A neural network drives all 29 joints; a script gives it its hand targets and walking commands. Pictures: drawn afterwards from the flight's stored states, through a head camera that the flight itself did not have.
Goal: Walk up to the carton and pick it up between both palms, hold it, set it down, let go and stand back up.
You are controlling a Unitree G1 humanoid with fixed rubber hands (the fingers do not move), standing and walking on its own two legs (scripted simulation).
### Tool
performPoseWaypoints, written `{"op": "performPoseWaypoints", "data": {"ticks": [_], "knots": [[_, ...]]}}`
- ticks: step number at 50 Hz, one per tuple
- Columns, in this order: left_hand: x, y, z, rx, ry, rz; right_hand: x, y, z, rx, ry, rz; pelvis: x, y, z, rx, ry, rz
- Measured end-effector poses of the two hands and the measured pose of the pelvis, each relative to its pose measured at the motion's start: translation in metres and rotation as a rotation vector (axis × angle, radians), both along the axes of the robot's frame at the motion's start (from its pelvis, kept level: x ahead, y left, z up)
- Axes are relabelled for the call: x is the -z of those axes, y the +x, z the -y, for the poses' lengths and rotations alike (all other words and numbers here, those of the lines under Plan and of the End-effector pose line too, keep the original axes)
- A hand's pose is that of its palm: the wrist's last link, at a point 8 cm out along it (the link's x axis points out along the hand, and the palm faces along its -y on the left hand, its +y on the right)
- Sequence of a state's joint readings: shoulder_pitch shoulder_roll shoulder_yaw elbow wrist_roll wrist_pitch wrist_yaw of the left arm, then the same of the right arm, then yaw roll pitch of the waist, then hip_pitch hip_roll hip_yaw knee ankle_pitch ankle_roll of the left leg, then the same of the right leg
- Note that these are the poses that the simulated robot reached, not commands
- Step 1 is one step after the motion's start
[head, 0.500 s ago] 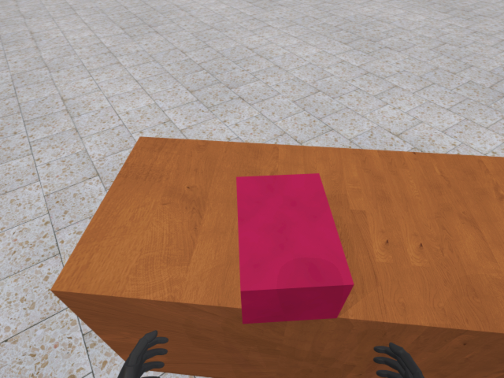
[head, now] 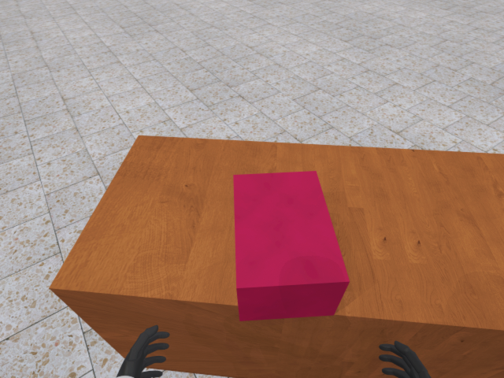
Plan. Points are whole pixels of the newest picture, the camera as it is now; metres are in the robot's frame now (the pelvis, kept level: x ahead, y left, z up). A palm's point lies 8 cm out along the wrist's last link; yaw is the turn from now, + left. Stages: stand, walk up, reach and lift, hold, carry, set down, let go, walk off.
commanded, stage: stand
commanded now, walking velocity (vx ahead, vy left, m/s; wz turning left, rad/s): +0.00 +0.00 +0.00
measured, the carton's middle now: (280, 240) +0.43 -0.02 -0.08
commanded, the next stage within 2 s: none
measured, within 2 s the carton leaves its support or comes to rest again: neither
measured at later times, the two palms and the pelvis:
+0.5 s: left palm out of the picture +0.04 +0.26 -0.12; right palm out of the picture +0.05 -0.24 -0.11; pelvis -0.02 +0.01 +0.00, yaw +2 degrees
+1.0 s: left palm out of the picture -0.04 +0.28 -0.14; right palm out of the picture +0.00 -0.22 -0.12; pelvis -0.04 +0.04 -0.01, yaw +2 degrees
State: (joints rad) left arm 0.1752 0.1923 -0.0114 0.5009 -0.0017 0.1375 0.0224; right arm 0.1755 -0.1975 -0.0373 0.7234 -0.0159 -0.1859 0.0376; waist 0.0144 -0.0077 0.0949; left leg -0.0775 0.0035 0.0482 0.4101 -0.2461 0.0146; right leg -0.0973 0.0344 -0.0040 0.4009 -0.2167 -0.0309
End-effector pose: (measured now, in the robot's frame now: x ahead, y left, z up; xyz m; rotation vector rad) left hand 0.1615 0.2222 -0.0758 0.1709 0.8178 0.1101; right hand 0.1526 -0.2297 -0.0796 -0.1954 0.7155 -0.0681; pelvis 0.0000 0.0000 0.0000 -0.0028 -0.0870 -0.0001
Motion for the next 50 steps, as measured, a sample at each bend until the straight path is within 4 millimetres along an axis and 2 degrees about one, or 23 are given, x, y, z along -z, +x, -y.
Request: {"op": "performPoseWaypoints", "data": {"ticks": [5, 13, 21, 32, 39, 50], "knots": [[0.007, -0.012, -0.007, -0.005, 0.018, 0.013, 0.007, -0.008, 0.008, 0.036, -0.028, -0.073, 0.002, 0.000, 0.001, -0.014, -0.009, -0.037], [0.025, -0.062, -0.027, -0.040, 0.045, -0.089, 0.020, -0.042, 0.017, 0.064, -0.058, -0.186, 0.003, -0.002, -0.002, -0.030, -0.015, -0.034], [0.038, -0.109, -0.036, -0.062, 0.049, -0.197, 0.031, -0.084, 0.014, 0.063, -0.069, -0.287, 0.003, -0.014, -0.007, -0.038, -0.016, -0.025], [0.050, -0.148, -0.044, -0.056, 0.039, -0.287, 0.037, -0.126, 0.002, 0.065, -0.073, -0.363, 0.004, -0.033, -0.018, -0.035, -0.012, -0.029], [0.055, -0.169, -0.051, -0.059, 0.037, -0.331, 0.040, -0.142, -0.005, 0.079, -0.072, -0.384, 0.006, -0.040, -0.026, -0.033, -0.007, -0.032], [0.060, -0.198, -0.061, -0.081, 0.039, -0.407, 0.043, -0.150, -0.013, 0.092, -0.068, -0.404, 0.006, -0.044, -0.036, -0.029, -0.002, -0.037]]}}
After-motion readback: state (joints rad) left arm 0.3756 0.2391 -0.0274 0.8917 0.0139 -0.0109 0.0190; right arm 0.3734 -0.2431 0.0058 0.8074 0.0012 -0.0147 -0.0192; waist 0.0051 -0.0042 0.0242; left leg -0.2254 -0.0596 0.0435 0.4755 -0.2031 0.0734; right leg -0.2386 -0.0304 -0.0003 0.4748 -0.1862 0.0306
